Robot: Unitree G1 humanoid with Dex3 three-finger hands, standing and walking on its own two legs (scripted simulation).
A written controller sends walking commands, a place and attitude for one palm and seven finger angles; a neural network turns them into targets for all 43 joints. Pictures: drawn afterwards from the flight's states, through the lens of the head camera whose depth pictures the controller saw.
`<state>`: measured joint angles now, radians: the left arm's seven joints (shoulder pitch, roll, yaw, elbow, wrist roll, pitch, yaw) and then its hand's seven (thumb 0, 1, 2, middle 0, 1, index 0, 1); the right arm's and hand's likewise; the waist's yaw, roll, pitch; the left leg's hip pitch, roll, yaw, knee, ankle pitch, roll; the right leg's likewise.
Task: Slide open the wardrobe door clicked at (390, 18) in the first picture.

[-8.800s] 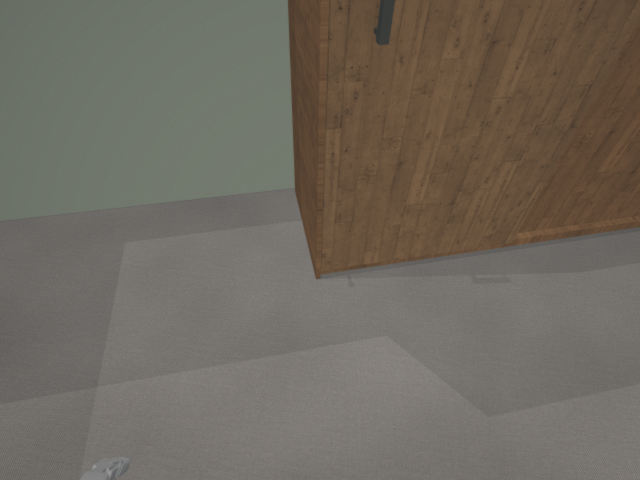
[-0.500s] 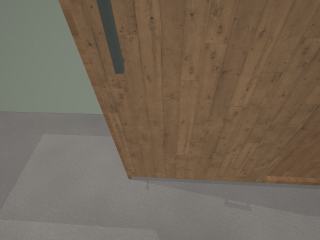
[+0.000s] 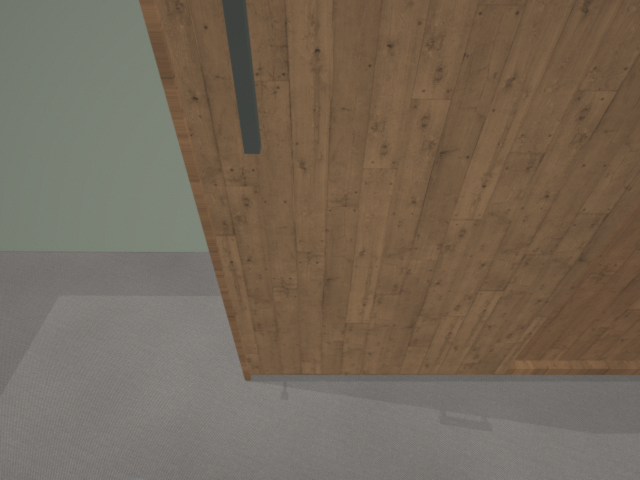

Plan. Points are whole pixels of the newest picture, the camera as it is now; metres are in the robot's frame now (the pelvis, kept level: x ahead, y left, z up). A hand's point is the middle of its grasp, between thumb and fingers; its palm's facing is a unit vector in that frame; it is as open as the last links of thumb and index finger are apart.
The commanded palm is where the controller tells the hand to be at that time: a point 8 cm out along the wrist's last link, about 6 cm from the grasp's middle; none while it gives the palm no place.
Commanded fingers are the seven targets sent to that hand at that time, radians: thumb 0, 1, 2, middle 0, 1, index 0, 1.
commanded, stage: come to a stop and stand still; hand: left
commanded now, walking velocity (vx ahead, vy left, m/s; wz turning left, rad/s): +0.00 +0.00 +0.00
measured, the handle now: (244, 62) +0.56 +0.14 +0.27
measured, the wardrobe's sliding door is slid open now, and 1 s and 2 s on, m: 0.00 0.00 0.00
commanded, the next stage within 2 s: look again from close up in 0.70 s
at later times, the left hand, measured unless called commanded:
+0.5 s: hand out of the picture +0.02 +0.20 -0.15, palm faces -0.02 -0.95 -0.30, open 7.4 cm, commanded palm none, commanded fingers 0.00 0.90 0.90 -0.20 -0.30 -0.20 -0.30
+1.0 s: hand out of the picture +0.03 +0.20 -0.15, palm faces +0.02 -0.96 -0.29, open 7.3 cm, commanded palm none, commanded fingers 0.00 0.90 0.90 -0.20 -0.30 -0.20 -0.30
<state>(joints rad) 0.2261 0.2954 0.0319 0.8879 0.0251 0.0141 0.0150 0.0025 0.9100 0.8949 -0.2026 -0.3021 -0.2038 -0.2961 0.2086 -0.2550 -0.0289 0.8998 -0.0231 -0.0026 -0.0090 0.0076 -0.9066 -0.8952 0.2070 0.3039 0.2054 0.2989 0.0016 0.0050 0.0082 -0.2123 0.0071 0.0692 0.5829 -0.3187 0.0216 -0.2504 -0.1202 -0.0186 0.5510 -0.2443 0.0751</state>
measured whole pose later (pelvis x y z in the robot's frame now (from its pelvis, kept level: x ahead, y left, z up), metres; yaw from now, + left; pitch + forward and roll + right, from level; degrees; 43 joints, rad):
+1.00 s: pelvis -0.02 -0.03 +0.01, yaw +2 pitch -3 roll +0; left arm 0.21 0.28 0.01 1.05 0.02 0.00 0.01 0.00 0.91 0.89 -0.20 -0.30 -0.21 -0.30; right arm 0.18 -0.26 -0.02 1.07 -0.01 0.00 0.01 0.01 -0.91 -0.90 0.21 0.30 0.20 0.30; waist 0.00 0.00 0.04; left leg -0.18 0.03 0.03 0.43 -0.20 -0.02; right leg -0.21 -0.09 -0.07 0.41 -0.15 0.05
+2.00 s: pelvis +0.04 -0.02 +0.01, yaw +1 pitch -1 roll +0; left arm 0.32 0.18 0.01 1.10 0.02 0.00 0.00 0.00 0.91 0.89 -0.20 -0.30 -0.20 -0.30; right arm 0.32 -0.17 0.00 1.13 -0.02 0.00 0.00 0.01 -0.91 -0.90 0.20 0.30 0.20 0.30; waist 0.00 -0.02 0.00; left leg -0.15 0.04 0.04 0.51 -0.34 -0.02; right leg -0.19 -0.08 -0.05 0.50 -0.29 0.05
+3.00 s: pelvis +0.10 -0.04 +0.01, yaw +2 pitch -1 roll +1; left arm 0.24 0.17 -0.01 1.01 0.01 -0.01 0.02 0.00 0.91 0.89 -0.20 -0.30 -0.21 -0.30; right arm 0.26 -0.19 0.00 1.01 -0.02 0.00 -0.01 0.01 -0.93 -0.90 0.20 0.30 0.20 0.30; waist -0.01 0.02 0.03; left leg -0.17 0.04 0.09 0.47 -0.28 -0.02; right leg -0.25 -0.03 -0.08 0.51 -0.24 -0.02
